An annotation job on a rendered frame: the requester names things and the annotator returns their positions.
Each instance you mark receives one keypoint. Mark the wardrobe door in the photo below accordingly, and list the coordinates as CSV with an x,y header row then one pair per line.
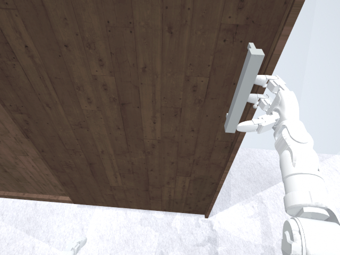
x,y
125,101
21,169

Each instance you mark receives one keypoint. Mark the robot left hand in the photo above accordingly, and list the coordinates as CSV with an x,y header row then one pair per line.
x,y
74,246

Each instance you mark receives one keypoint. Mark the handle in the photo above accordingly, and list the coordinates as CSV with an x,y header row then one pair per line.
x,y
246,81

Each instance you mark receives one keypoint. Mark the robot right forearm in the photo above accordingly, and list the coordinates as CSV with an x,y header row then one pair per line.
x,y
305,191

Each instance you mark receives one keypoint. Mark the robot right upper arm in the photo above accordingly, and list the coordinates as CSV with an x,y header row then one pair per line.
x,y
302,236

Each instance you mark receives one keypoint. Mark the robot right hand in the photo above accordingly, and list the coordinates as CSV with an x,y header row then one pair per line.
x,y
285,105

